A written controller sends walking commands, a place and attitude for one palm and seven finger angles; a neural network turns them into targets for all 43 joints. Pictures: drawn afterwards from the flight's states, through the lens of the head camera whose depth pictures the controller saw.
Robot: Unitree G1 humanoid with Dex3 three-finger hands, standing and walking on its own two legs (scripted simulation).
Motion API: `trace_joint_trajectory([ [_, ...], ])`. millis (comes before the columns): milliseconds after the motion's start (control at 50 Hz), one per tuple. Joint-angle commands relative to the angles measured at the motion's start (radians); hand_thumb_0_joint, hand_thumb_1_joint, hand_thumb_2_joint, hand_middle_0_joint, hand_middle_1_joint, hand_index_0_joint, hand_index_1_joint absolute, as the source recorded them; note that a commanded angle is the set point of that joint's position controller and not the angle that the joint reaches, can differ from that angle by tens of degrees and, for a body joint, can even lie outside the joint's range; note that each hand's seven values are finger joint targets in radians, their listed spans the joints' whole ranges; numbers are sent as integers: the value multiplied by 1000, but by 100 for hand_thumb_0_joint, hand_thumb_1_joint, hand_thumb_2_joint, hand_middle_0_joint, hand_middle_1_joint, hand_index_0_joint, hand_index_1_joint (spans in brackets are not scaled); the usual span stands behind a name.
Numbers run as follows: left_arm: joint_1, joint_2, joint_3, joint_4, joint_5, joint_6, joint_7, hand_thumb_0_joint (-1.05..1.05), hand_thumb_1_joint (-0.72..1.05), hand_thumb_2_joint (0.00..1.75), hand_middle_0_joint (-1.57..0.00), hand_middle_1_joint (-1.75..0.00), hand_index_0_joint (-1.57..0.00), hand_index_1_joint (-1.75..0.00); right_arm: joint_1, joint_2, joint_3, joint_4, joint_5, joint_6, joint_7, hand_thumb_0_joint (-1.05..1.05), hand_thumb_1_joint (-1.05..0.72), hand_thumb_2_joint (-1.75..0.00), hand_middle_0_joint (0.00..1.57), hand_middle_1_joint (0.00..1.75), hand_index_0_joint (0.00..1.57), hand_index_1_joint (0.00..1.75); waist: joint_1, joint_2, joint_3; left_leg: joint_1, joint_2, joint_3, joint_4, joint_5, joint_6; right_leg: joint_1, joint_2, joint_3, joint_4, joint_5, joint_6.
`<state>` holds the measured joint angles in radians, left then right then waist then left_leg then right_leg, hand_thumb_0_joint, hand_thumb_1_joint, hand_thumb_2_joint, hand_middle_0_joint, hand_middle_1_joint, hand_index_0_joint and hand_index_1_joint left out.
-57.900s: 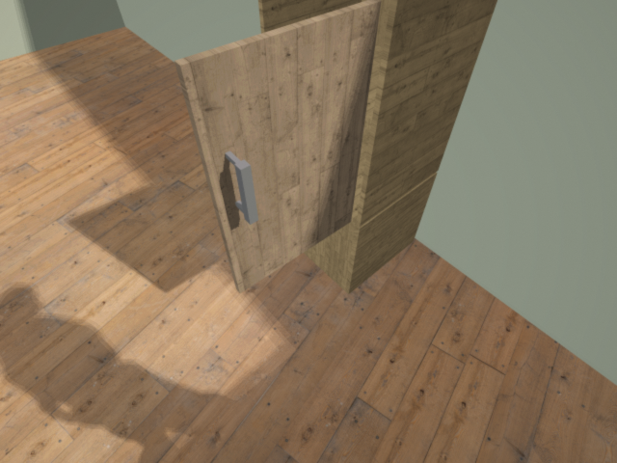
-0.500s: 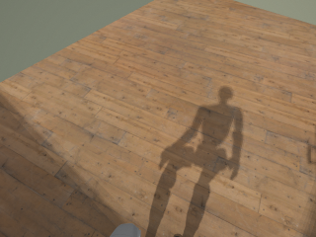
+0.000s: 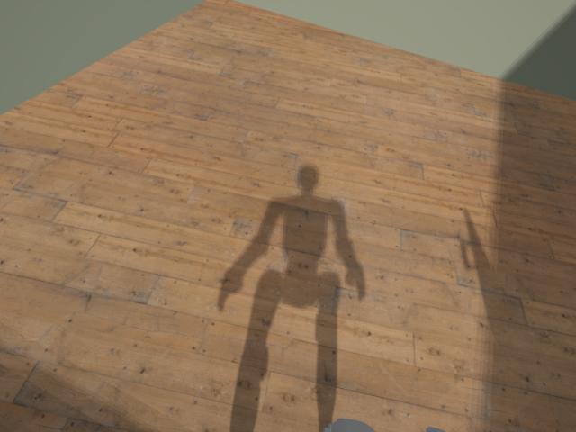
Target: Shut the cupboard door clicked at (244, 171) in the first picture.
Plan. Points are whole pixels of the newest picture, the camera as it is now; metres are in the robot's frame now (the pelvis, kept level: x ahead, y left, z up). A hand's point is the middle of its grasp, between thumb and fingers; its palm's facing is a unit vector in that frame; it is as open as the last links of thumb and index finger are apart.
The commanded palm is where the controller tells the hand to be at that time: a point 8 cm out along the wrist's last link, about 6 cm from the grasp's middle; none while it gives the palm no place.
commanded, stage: turn to face it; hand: left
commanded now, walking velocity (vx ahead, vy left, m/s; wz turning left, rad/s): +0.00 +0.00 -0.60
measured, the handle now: out of the picture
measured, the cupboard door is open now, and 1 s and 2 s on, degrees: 24 24 24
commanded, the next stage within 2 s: none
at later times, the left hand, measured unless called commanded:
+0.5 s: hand (215, 419) +0.16 +0.12 -0.16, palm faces -0.29 -0.93 -0.23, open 7.4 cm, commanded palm none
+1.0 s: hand (222, 377) +0.22 +0.12 -0.17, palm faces -0.55 -0.80 -0.22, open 7.4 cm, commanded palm none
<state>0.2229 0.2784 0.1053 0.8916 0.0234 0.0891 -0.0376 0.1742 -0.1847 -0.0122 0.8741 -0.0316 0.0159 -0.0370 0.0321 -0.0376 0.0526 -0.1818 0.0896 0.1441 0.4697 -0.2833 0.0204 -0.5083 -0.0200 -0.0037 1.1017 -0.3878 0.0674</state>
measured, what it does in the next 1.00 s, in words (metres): steps on the spot, turning right: right foot, then left foot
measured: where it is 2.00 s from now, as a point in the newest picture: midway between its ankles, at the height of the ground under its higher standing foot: outside the picture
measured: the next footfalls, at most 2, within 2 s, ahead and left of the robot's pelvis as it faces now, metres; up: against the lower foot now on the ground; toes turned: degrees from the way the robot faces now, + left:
right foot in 0.22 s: +0.02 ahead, -0.15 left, +0.00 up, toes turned -15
left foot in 0.64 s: +0.13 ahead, +0.06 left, +0.00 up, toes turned -20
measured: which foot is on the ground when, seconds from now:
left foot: down 0.00-0.22, up 0.24-0.62, down 0.64-1.00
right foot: up 0.00-0.20, down 0.22-0.64, up 0.66-1.00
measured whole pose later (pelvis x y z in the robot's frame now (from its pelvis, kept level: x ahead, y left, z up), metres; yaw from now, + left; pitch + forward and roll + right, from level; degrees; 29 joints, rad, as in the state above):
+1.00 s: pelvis +0.03 -0.01 +0.00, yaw -37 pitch +0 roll -2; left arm 0.18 0.27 0.10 0.89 0.03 0.10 -0.04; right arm 0.24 -0.20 -0.02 0.89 -0.03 0.01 -0.03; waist -0.01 0.00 0.07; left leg -0.24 0.15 0.24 0.51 -0.26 0.00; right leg -0.41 -0.05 -0.04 0.93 -0.44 0.05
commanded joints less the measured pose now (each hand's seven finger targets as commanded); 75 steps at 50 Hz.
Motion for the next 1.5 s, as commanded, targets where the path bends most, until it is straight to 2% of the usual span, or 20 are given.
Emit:
trace_joint_trajectory([
  [0, -74, 26, 0, -105, -2, -21, -5, 0, 90, 90, -20, -30, -20, -30, 70, -206, -68, -39, 1, -21, -6, 0, -90, -90, 20, 30, 20, 30, -53, 228, -35, 112, 248, -117, -137, 394, 117, -64, -34, -32, -99, -1, 4],
  [120, -95, 20, -13, -110, -2, -42, -3, 0, 90, 90, -20, -30, -20, -30, 105, -245, -86, -13, 0, -16, 4, 0, -90, -90, 20, 30, 20, 30, -71, 271, -87, 149, 261, -32, 0, 597, 84, 101, 10, -112, -381, -11, -41],
  [160, -2, 48, -5, -87, -2, -54, 0, 0, 90, 90, -20, -30, -20, -30, 73, -252, -91, -19, 9, -16, 10, 0, -90, -90, 20, 30, 20, 30, -9, 211, -135, 82, 243, 16, 141, 541, 25, 290, 12, -107, -598, 180, -66],
  [180, 85, 120, 5, -59, 4, -67, 9, 0, 90, 90, -20, -30, -20, -30, 69, -227, -87, -31, 21, -15, 19, 0, -90, -90, 20, 30, 20, 30, 32, 75, -183, -55, 189, 61, 313, 410, -30, 482, -77, 3, -695, 399, -105],
  [200, 161, 234, 29, -38, 10, -80, 25, 0, 90, 90, -20, -30, -20, -30, 20, -127, -59, -84, 23, -14, 21, 0, -90, -90, 20, 30, 20, 30, 72, -270, -182, -393, 12, 86, 562, -291, -91, 664, -333, 359, -704, 882, -211],
  [260, 80, 186, 23, -54, -6, -72, 57, 0, 90, 90, -20, -30, -20, -30, -10, -145, -54, -86, 20, 8, 1, 0, -90, -90, 20, 30, 20, 30, 27, -232, -123, -523, 23, -157, 768, -276, -93, 557, -316, 333, -706, 839, -288],
  [340, -35, 130, -3, -94, -8, -75, 55, 0, 90, 90, -20, -30, -20, -30, 29, -149, -58, -42, 15, 22, 17, 0, -90, -90, 20, 30, 20, 30, -32, -109, -96, -382, 15, -138, 678, -106, -117, 381, -208, 195, -723, 689, -238],
  [500, -18, 152, 12, -92, 6, -68, 46, 0, 90, 90, -20, -30, -20, -30, -6, -126, -58, -72, 21, 10, 17, 0, -90, -90, 20, 30, 20, 30, -16, -105, -84, -289, -41, -123, 370, -136, -110, 341, -192, 316, -718, 522, -263],
  [580, -70, 141, 13, -96, -1, -56, 43, 0, 90, 90, -20, -30, -20, -30, 76, -131, -58, -54, 29, -5, 8, 0, -90, -90, 20, 30, 20, 30, -65, -116, -88, -54, -68, -121, 63, 20, -93, 205, -140, 344, -637, 446, -191],
  [600, -66, 106, 5, -106, -11, -51, 42, 0, 90, 90, -20, -30, -20, -30, 108, -171, -63, -43, 24, -17, 2, 0, -90, -90, 20, 30, 20, 30, -76, -18, -114, 79, -2, -168, -79, 79, -75, 117, -70, 292, -561, 346, -143],
  [620, -30, 44, -6, -120, -21, -46, 34, 0, 90, 90, -20, -30, -20, -30, 132, -270, -77, -48, 9, -27, 0, 0, -90, -90, 20, 30, 20, 30, -73, 262, -138, 175, 237, -417, -167, 160, 6, -30, 80, 156, -370, 3, -77],
  [640, -46, 50, -8, -131, -15, -47, 32, 0, 90, 90, -20, -30, -20, -30, 151, -309, -83, -58, 4, -21, -5, 0, -90, -90, 20, 30, 20, 30, -83, 343, -128, 128, 392, -527, -183, 285, 111, -60, 83, 51, -129, -260, -49],
  [760, -22, 56, 11, -84, 0, -24, 0, 0, 90, 90, -20, -30, -20, -30, 25, -206, -50, -91, -1, -23, -13, 0, -90, -90, 20, 30, 20, 30, -25, 211, -63, 29, 232, -198, -159, 320, 89, -58, -3, 28, 116, -43, -10],
  [1020, -71, 17, -11, -95, -4, -37, -1, 0, 90, 90, -20, -30, -20, -30, 97, -250, -89, -17, 1, -11, 11, 0, -90, -90, 20, 30, 20, 30, -57, 273, -99, 54, 298, -28, -36, 354, 80, 164, -1, -102, -408, -13, -43],
  [1060, 34, 64, 2, -64, -1, -46, 6, 0, 90, 90, -20, -30, -20, -30, 58, -240, -90, -24, 12, -6, 16, 0, -90, -90, 20, 30, 20, 30, 8, 160, -115, -93, 249, 32, 124, 193, 2, 382, -14, -71, -640, 194, -72],
  [1080, 79, 173, 19, -53, 11, -61, 18, 0, 90, 90, -20, -30, -20, -30, 61, -167, -76, -49, 21, 1, 23, 0, -90, -90, 20, 30, 20, 30, 34, -149, -114, -280, 122, 100, 341, -119, -69, 496, -215, 196, -796, 296, -138],
  [1100, 105, 239, 28, -43, 1, -64, 33, 0, 90, 90, -20, -30, -20, -30, -8, -132, -61, -93, 14, 9, 23, 0, -90, -90, 20, 30, 20, 30, 61, -301, -65, -444, 11, 19, 564, -372, -93, 441, -366, 426, -812, 555, -228],
  [1140, 40, 189, 20, -62, -4, -64, 48, 0, 90, 90, -20, -30, -20, -30, -7, -156, -66, -78, 15, 25, 16, 0, -90, -90, 20, 30, 20, 30, 17, -204, -29, -490, 33, -147, 715, -240, -81, 356, -318, 359, -836, 383, -256],
  [1240, -58, 115, -4, -87, -9, -78, 49, 0, 90, 90, -20, -30, -20, -30, 49, -155, -68, -25, 9, 23, 22, 0, -90, -90, 20, 30, 20, 30, -44, -115, -77, -400, 21, -132, 651, -56, -116, 349, -191, 202, -770, 493, -221],
  [1480, -16, 149, 17, -63, 4, -67, 50, 0, 90, 90, -20, -30, -20, -30, -12, -134, -60, -76, 29, 5, 7, 0, -90, -90, 20, 30, 20, 30, -20, -115, -116, -230, -58, -143, 224, -134, -99, 362, -192, 406, -681, 607, -260],
])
